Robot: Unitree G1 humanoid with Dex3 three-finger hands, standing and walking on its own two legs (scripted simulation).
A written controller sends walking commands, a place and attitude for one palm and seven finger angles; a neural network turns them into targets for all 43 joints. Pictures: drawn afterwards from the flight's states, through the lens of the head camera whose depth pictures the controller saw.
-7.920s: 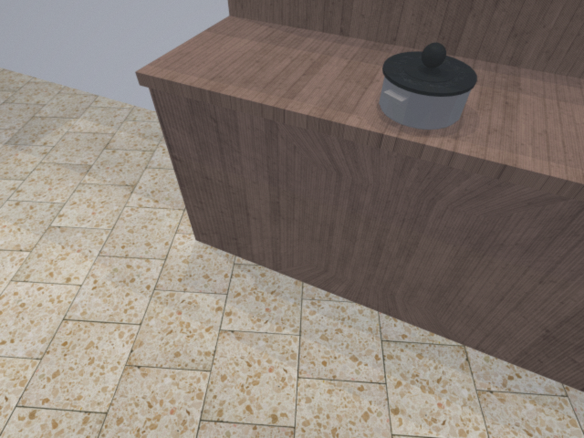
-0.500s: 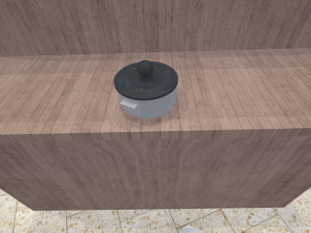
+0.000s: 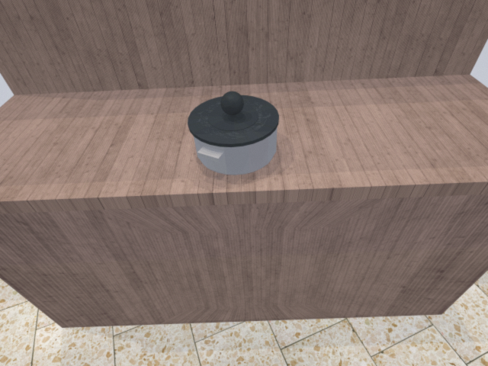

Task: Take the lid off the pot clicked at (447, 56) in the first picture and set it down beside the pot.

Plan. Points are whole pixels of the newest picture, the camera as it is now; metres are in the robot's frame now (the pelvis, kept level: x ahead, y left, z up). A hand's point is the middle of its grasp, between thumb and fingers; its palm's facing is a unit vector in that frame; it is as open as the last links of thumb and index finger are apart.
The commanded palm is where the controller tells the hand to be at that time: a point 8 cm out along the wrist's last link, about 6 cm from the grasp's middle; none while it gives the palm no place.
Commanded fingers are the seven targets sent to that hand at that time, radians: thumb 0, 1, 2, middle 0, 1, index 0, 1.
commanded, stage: come to a stop and stand still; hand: left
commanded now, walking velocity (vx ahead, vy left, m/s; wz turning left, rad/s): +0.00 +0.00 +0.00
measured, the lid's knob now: (232, 103) +0.61 +0.05 +0.15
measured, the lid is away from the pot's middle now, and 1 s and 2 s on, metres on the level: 0.00 0.00 0.00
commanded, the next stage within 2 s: look again from close up in 1.72 s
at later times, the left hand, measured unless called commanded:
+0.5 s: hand out of the picture -0.08 +0.19 -0.19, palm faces +0.10 -0.97 -0.22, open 7.4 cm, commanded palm none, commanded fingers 0.00 0.90 0.90 -0.20 -0.30 -0.20 -0.30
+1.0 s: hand out of the picture -0.14 +0.20 -0.18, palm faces +0.08 -0.98 -0.17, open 7.4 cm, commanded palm none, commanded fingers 0.00 0.90 0.90 -0.20 -0.30 -0.20 -0.30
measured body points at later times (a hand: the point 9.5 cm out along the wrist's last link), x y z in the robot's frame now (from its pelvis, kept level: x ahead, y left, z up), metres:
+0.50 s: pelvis -0.09 +0.01 -0.02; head -0.11 +0.01 +0.43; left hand -0.08 +0.24 -0.17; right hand -0.08 -0.21 -0.17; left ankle -0.07 +0.11 -0.74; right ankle +0.08 -0.10 -0.72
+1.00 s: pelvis -0.13 +0.02 -0.01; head -0.12 +0.03 +0.44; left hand -0.14 +0.25 -0.16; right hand -0.12 -0.22 -0.15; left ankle -0.09 +0.14 -0.74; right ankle -0.11 -0.10 -0.73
